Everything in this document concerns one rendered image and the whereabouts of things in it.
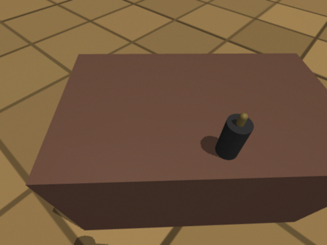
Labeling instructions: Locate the bottle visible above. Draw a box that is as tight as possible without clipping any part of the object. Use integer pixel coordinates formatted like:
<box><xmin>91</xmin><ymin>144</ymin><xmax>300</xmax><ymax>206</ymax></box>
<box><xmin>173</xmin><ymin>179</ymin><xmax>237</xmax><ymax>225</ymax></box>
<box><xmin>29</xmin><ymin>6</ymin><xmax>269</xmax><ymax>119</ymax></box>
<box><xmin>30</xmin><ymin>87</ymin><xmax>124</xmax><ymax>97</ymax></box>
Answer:
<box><xmin>215</xmin><ymin>113</ymin><xmax>254</xmax><ymax>160</ymax></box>

